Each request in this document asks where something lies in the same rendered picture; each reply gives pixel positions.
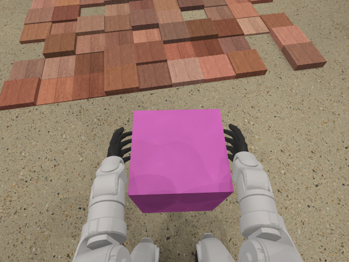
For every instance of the carton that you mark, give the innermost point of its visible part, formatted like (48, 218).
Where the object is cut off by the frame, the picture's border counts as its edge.
(178, 161)

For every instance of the robot right thigh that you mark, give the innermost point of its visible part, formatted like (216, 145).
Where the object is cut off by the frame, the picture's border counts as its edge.
(212, 250)

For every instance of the right robot hand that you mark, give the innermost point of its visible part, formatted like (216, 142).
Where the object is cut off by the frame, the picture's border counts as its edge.
(237, 141)

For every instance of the robot right upper arm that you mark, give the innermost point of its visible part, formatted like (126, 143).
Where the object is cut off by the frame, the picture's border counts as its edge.
(261, 250)

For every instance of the right robot shin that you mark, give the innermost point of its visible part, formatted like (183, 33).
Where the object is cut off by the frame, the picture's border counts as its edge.
(207, 235)

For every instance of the right robot forearm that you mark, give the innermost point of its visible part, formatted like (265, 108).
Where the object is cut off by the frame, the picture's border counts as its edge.
(259, 215)

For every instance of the robot left upper arm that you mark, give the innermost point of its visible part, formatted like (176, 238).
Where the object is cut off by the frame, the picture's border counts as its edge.
(111, 253)

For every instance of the left robot forearm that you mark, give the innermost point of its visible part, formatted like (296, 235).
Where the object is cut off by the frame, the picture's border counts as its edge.
(105, 222)

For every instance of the left robot hand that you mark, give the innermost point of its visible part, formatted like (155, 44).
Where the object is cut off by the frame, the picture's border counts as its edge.
(115, 148)

